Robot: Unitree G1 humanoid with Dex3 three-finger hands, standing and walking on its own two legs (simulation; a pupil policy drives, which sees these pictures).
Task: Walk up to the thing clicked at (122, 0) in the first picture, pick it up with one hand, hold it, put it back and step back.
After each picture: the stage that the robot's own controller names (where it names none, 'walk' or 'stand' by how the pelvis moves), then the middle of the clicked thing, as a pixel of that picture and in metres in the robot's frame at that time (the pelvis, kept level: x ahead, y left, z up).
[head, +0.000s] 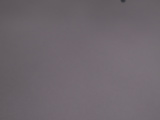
stand; out of the picture +2.28 -0.70 -0.72
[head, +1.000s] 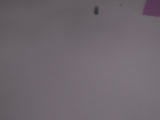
walk; (96, 10) +2.23 -0.16 -0.69
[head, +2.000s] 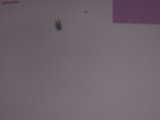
walk; (58, 25) +1.60 +0.30 -0.71
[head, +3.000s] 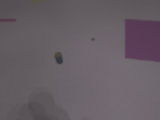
walk; (59, 58) +1.06 +0.29 -0.72
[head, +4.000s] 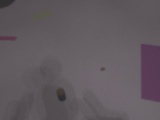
walk; (61, 95) +0.66 +0.23 -0.71
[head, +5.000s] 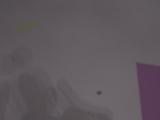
walk; out of the picture +0.40 +0.16 -0.70
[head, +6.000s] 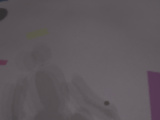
stand; out of the picture +0.33 +0.18 -0.72
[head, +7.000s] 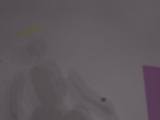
stand; out of the picture +0.31 +0.19 -0.72
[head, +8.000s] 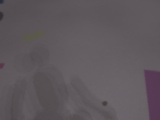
stand; out of the picture +0.33 +0.19 -0.73
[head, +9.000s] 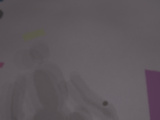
stand; out of the picture +0.31 +0.19 -0.73
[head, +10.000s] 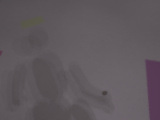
go down; out of the picture +0.33 +0.18 -0.72
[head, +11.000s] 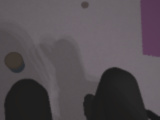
go down; (15, 63) +0.42 +0.20 -0.30
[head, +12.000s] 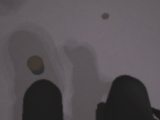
approach; (36, 66) +0.42 +0.18 -0.31
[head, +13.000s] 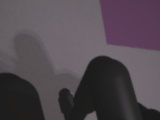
close in; out of the picture +0.41 +0.23 -0.23
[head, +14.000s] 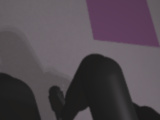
close; out of the picture +0.41 +0.24 -0.23
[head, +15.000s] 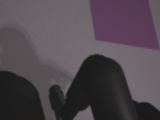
lift; out of the picture +0.38 +0.23 -0.24
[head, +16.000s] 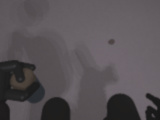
lift; (29, 87) +0.31 +0.18 -0.04
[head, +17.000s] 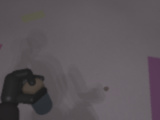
hold; (38, 97) +0.30 +0.16 -0.02
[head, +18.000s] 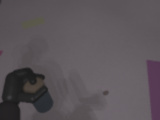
hold; (39, 95) +0.31 +0.16 -0.02
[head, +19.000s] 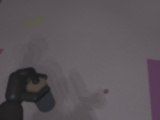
crouch; (41, 95) +0.31 +0.15 -0.02
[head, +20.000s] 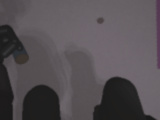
crouch; (18, 51) +0.53 +0.25 -0.35
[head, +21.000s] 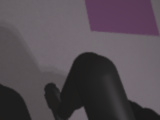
lower; out of the picture +0.47 +0.33 -0.26
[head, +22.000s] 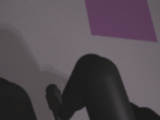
lower; out of the picture +0.47 +0.34 -0.26
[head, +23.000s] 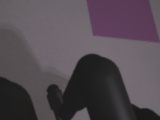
lower; out of the picture +0.47 +0.33 -0.26
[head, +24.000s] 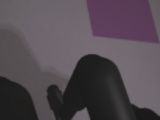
lower; out of the picture +0.47 +0.33 -0.26
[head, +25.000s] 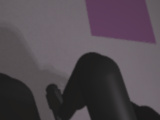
loosen; out of the picture +0.47 +0.33 -0.25
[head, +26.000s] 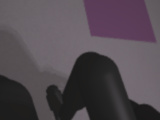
withdraw; out of the picture +0.49 +0.33 -0.25
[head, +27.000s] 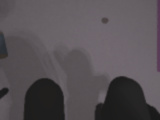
walk; out of the picture +0.51 +0.38 -0.34
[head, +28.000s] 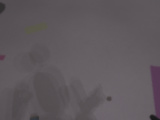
stand; out of the picture +0.44 +0.34 -0.68
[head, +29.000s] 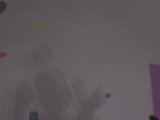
stand; out of the picture +0.47 +0.36 -0.69
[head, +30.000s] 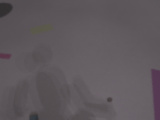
stand; out of the picture +0.46 +0.37 -0.72
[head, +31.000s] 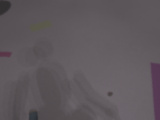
walk; (33, 119) +0.47 +0.40 -0.74
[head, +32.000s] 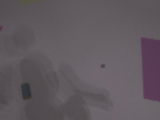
walk; (26, 91) +0.57 +0.42 -0.73
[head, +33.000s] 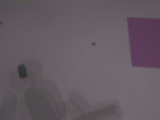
walk; (22, 71) +0.80 +0.58 -0.71
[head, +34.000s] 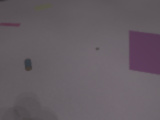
stand; (28, 64) +1.07 +0.55 -0.73
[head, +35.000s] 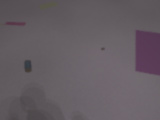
stand; (28, 66) +1.03 +0.57 -0.75
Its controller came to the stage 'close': yes
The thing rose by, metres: 0.70
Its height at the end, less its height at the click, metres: -0.02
